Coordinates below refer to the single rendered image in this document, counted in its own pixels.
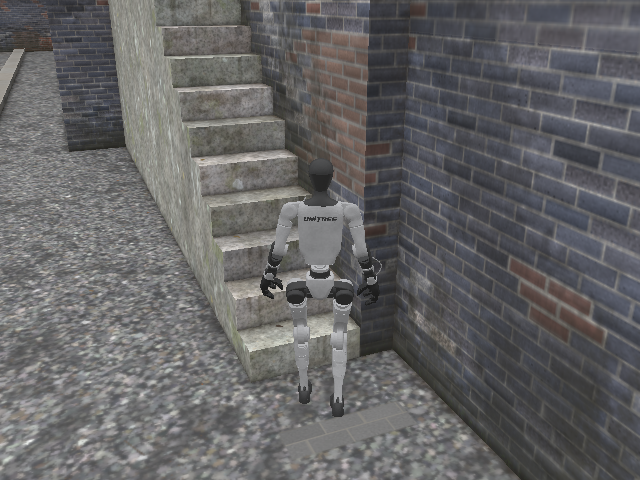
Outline stairs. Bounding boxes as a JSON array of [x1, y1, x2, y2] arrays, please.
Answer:
[[108, 0, 360, 383]]

